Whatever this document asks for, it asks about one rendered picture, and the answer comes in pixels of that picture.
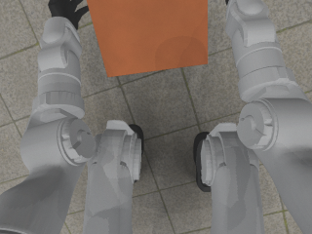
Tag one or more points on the robot right upper arm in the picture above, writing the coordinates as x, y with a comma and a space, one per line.
279, 131

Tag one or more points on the carton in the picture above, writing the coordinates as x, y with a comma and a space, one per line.
138, 36

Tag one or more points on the right robot forearm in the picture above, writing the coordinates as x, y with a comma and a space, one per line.
257, 53

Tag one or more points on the robot right thigh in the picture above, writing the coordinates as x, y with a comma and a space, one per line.
236, 196

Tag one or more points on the right robot foot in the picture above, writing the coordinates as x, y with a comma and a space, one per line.
197, 147

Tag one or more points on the robot left hand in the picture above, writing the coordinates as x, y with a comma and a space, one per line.
66, 9

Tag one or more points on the left robot forearm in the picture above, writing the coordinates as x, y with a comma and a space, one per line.
59, 74

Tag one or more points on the robot left upper arm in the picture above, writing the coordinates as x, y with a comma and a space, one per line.
55, 154

